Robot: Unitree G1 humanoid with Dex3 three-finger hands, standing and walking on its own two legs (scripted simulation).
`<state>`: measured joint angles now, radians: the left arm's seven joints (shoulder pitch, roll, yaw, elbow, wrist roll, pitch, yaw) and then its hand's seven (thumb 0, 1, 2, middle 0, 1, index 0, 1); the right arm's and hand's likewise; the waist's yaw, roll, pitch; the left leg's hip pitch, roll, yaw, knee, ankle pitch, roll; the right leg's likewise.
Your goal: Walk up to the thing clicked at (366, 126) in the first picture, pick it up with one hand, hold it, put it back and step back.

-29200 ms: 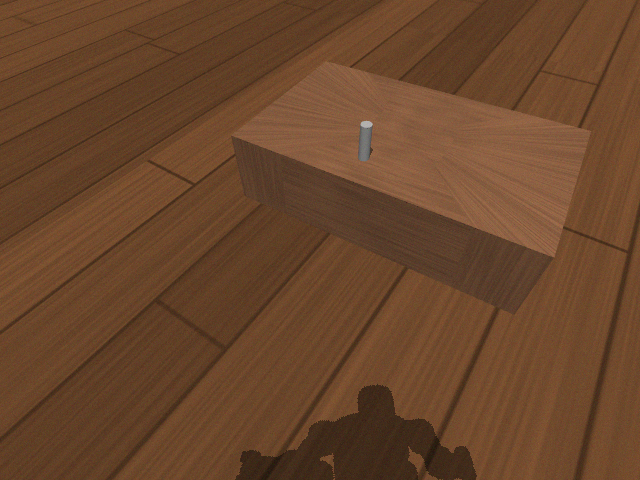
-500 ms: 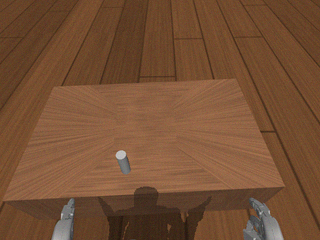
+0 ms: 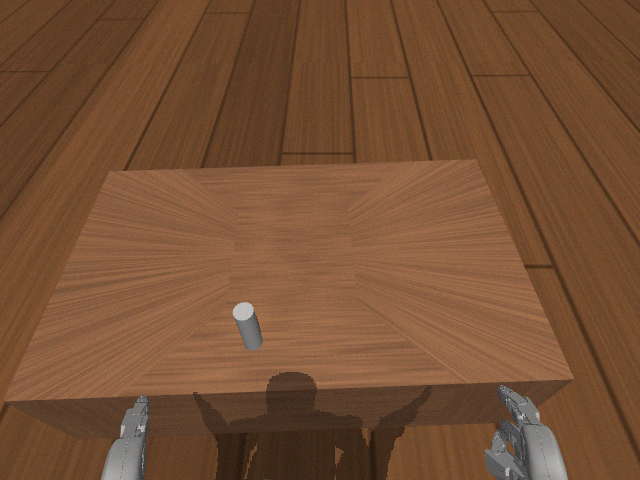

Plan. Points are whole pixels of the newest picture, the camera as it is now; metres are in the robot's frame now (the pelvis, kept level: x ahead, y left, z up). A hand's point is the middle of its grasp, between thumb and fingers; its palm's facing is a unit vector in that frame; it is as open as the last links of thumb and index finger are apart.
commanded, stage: home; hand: left
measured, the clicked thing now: (248, 327) +0.49 +0.17 -0.32
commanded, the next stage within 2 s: stand in 0.72 s
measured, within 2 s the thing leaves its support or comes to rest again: neither
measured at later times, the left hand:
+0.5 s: hand (182, 475) +0.17 +0.18 -0.05, palm faces +0.11 -0.95 -0.29, open 17.6 cm
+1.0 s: hand out of the picture +0.16 +0.19 -0.06, palm faces +0.06 -0.94 -0.32, open 16.1 cm
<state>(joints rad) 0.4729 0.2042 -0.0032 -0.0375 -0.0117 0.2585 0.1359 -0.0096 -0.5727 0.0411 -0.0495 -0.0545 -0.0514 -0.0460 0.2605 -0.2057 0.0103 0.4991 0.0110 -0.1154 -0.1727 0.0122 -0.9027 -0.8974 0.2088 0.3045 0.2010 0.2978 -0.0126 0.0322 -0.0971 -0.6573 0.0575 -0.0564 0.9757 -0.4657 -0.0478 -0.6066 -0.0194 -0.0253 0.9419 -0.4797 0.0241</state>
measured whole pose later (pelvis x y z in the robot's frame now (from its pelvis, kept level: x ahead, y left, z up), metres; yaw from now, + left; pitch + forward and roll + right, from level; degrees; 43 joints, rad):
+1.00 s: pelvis -0.01 +0.00 +0.00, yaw +0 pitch +6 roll -1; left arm 0.41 0.23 -0.02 0.08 0.04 0.19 0.11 -0.01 -0.37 0.24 -0.14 -0.18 -0.13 -0.17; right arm 0.24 -0.22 0.01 0.57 -0.05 -0.11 -0.16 0.01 -0.90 -0.90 0.21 0.30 0.20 0.30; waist -0.01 0.02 -0.06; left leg -0.62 0.05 -0.05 0.97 -0.45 -0.04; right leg -0.57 -0.03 -0.02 0.95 -0.48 0.02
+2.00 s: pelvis -0.01 +0.00 +0.06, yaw +2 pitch -4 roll +0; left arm 0.14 0.34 0.02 1.16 0.02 -0.01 0.01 0.01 0.90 0.90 -0.20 -0.30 -0.20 -0.30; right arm 0.16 -0.33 -0.02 1.13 -0.02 0.00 0.00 0.01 -0.91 -0.89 0.21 0.30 0.20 0.30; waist 0.01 0.02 0.06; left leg -0.16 0.03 -0.05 0.40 -0.18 -0.04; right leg -0.11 -0.05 -0.04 0.39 -0.21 0.03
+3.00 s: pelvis +0.00 +0.00 +0.06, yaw +1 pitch -3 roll +0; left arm 0.12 0.34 0.02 1.16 0.02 -0.01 0.00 0.01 0.90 0.90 -0.20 -0.30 -0.20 -0.30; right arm 0.12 -0.35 -0.01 1.15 -0.01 0.00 0.00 0.00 -0.91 -0.89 0.21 0.30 0.20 0.30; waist 0.00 0.01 0.06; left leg -0.14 0.04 -0.04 0.35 -0.16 -0.04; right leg -0.10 -0.04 -0.04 0.35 -0.20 0.03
